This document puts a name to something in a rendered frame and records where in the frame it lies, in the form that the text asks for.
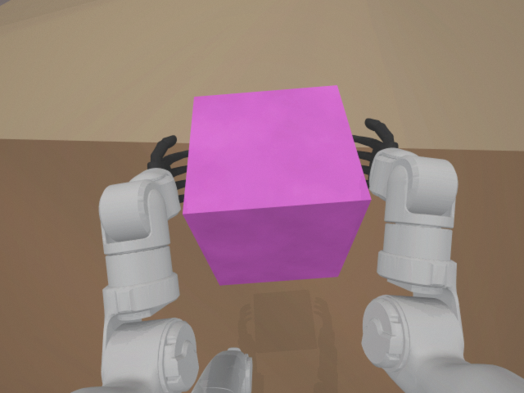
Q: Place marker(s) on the right robot hand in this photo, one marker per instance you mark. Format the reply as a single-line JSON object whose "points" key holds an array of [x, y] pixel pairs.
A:
{"points": [[384, 134]]}

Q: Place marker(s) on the left robot thigh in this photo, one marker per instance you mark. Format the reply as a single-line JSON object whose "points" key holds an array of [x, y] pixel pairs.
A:
{"points": [[229, 371]]}

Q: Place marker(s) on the left robot forearm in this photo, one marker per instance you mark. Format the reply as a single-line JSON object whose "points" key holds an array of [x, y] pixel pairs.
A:
{"points": [[135, 233]]}

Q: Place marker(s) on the right robot forearm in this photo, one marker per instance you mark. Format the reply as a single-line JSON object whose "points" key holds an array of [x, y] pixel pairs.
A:
{"points": [[420, 194]]}

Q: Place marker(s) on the robot left upper arm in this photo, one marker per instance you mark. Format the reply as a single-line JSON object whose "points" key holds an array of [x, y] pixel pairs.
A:
{"points": [[154, 356]]}

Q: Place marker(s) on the robot right upper arm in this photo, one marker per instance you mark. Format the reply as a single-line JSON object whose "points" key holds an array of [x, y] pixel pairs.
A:
{"points": [[419, 343]]}

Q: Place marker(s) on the carton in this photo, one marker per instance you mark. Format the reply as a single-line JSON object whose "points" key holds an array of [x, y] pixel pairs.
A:
{"points": [[274, 189]]}

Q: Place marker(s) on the left robot hand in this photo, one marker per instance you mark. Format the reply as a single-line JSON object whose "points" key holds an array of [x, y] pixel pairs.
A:
{"points": [[158, 161]]}

